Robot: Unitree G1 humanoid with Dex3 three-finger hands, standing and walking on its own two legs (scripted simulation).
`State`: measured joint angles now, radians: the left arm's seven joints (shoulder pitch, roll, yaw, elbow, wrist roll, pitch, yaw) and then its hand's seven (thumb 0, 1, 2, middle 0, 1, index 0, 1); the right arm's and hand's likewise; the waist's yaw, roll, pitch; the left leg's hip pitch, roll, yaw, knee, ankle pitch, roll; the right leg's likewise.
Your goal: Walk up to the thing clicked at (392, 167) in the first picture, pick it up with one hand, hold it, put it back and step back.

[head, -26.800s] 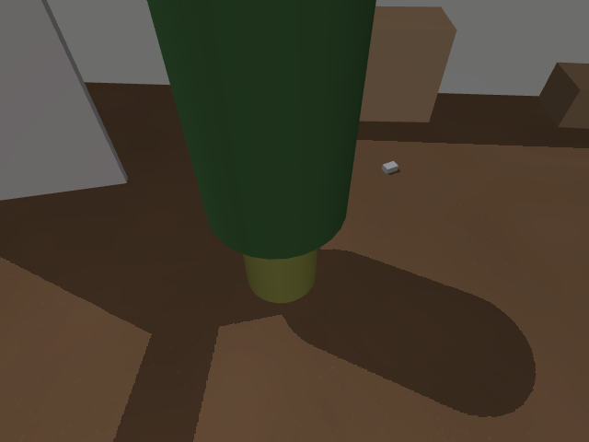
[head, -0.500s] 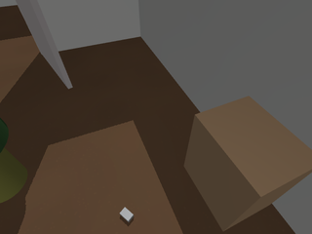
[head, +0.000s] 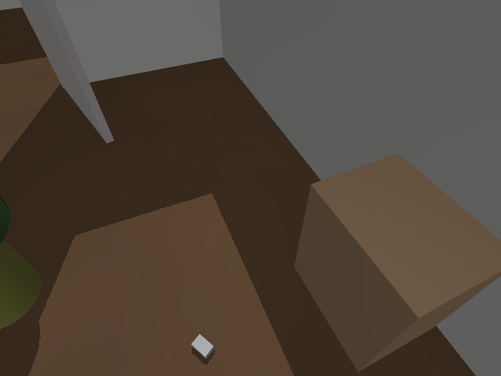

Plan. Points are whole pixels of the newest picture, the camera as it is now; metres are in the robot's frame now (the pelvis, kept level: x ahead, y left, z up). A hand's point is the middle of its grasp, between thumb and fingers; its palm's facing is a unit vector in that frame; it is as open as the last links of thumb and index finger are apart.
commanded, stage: stand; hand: left
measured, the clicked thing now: (202, 346) +0.39 +0.21 -0.77
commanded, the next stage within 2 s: none
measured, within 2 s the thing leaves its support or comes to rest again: neither
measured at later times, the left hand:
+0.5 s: hand out of the picture +0.07 +0.24 -0.16, palm faces -0.01 -0.94 -0.34, open 7.4 cm
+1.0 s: hand out of the picture +0.07 +0.24 -0.16, palm faces -0.01 -0.94 -0.35, open 7.4 cm
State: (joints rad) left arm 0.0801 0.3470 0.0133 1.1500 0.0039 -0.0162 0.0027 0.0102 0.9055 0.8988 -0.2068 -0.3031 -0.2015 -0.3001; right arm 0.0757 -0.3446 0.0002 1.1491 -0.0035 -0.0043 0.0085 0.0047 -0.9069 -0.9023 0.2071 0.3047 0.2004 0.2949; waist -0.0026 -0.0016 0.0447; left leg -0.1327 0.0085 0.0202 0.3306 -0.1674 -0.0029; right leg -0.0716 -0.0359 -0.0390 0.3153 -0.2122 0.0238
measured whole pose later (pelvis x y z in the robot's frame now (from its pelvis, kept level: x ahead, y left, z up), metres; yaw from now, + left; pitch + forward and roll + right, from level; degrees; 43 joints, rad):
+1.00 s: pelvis -0.01 -0.02 +0.00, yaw +0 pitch -2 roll +0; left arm 0.11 0.35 0.01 1.14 0.00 -0.01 0.00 0.01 0.91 0.90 -0.21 -0.30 -0.20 -0.30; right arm 0.10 -0.35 0.01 1.15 -0.01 -0.01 0.01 0.00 -0.91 -0.90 0.21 0.30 0.20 0.29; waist 0.00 0.00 0.04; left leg -0.13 0.03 0.01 0.30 -0.14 -0.02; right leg -0.07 -0.01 -0.05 0.30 -0.20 0.00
